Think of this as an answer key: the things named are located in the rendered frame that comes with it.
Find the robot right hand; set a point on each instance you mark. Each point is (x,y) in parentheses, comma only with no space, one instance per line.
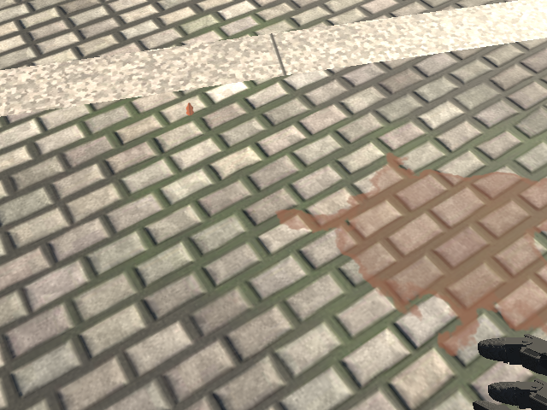
(531,353)

